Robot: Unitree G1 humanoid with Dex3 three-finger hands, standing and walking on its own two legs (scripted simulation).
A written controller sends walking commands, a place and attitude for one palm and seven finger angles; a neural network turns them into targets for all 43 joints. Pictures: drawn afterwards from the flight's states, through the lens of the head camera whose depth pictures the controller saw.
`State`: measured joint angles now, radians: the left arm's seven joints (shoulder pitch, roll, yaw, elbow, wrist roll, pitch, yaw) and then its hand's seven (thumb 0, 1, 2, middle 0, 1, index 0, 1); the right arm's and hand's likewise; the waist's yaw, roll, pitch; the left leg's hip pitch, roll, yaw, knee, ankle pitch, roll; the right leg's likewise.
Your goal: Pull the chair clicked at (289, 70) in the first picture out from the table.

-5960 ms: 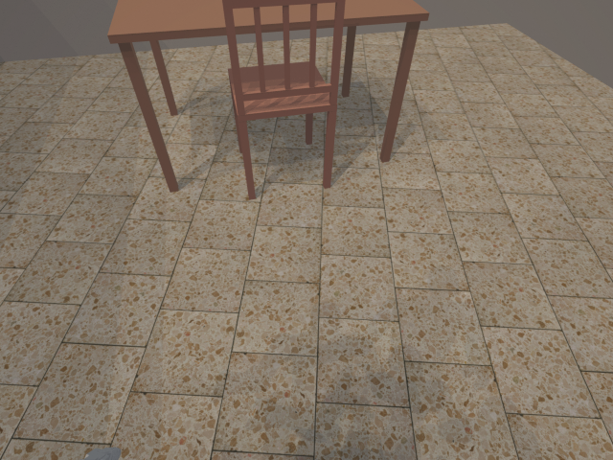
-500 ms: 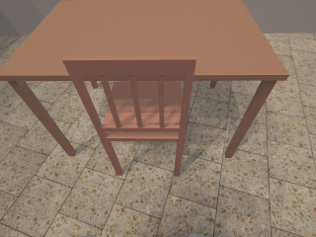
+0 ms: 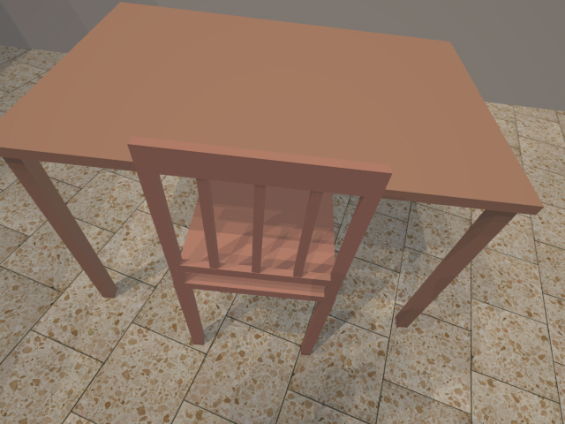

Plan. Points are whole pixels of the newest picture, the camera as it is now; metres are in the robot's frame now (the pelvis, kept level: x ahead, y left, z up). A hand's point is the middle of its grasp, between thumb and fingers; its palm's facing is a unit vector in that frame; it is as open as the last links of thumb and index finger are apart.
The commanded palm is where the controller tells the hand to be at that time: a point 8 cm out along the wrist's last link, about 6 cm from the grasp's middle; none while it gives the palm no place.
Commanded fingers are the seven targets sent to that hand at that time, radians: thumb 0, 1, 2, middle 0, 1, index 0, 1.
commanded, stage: come to a stop and stand still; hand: left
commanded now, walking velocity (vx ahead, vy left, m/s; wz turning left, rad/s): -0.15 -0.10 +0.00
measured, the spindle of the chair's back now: (257, 232) +0.47 +0.09 -0.08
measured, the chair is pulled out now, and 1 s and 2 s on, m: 0.00 0.00 0.00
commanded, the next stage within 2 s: look again from close up in 1.34 s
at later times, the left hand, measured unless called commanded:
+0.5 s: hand out of the picture -0.01 +0.11 -0.17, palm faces +0.00 -0.98 -0.21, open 7.3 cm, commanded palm none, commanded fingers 0.00 0.90 0.90 -0.20 -0.30 -0.20 -0.30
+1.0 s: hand out of the picture -0.02 +0.07 -0.17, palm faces +0.06 -0.99 -0.16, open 7.3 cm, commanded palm none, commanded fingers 0.00 0.90 0.90 -0.20 -0.30 -0.20 -0.30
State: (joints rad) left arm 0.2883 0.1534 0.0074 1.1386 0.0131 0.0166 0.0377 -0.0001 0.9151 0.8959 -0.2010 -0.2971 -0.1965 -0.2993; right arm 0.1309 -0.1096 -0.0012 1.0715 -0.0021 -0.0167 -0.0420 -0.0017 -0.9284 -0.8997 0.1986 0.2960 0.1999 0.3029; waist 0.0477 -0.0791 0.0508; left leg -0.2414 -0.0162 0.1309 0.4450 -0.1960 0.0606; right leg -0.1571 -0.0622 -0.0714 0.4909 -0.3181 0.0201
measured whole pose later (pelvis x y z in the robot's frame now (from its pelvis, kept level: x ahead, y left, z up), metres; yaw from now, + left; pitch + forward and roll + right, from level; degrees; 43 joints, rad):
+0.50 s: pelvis -0.02 -0.07 +0.00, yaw -1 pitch -2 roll +0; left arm 0.26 0.14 0.00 1.13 0.01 0.01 0.04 0.00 0.92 0.90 -0.20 -0.30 -0.20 -0.30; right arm 0.28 -0.17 -0.02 1.16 -0.01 0.03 -0.02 0.01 -0.91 -0.90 0.20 0.30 0.20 0.30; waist -0.02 0.02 0.02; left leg -0.23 0.07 0.06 0.40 -0.14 -0.04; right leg -0.13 0.02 -0.08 0.44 -0.28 -0.05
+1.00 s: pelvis +0.02 -0.07 +0.00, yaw +0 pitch -1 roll +1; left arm 0.32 0.08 0.00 1.17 0.01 -0.01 0.05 0.00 0.91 0.90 -0.20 -0.30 -0.20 -0.30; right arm 0.27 -0.11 0.00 1.18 -0.01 0.01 -0.05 0.02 -0.93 -0.90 0.20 0.30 0.20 0.30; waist 0.01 0.01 0.04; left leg -0.20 0.07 0.05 0.41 -0.19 -0.05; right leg -0.08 0.02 -0.08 0.41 -0.32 -0.05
